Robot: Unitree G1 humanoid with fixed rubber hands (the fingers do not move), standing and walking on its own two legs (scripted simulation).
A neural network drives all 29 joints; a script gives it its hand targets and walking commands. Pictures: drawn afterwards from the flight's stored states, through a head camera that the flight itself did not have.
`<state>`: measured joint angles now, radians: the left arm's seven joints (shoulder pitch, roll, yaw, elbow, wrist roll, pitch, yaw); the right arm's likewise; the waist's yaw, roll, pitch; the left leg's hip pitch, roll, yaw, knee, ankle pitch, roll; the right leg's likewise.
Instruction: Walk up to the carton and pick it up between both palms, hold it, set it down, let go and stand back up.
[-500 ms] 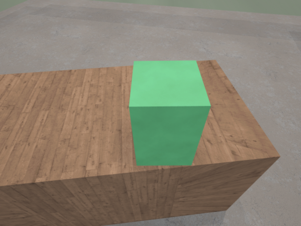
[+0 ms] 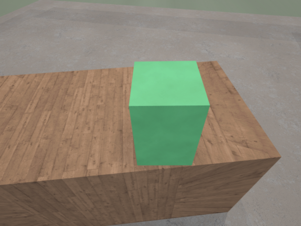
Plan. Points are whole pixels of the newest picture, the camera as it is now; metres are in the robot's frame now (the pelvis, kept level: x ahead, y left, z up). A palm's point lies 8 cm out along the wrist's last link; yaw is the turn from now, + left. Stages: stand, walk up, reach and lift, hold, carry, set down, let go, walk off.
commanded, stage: stand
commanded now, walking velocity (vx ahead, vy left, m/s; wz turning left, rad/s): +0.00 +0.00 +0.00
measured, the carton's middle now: (164, 116) +0.46 -0.03 +0.03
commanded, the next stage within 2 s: reach and lift in 0.02 s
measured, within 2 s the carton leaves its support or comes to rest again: neither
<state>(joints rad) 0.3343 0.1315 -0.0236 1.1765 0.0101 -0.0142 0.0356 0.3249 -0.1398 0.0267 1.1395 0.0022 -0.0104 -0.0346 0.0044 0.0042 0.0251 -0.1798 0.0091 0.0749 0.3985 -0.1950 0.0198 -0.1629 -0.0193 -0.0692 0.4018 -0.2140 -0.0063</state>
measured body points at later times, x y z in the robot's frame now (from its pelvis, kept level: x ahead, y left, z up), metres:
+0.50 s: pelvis -0.02 -0.01 -0.01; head +0.03 -0.01 +0.44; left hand +0.16 +0.20 -0.15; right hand +0.19 -0.21 -0.14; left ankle +0.01 +0.10 -0.74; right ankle +0.00 -0.11 -0.74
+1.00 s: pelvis -0.03 -0.01 -0.01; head +0.00 +0.00 +0.44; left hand +0.17 +0.19 -0.13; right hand +0.18 -0.23 -0.12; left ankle +0.01 +0.10 -0.74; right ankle +0.00 -0.11 -0.74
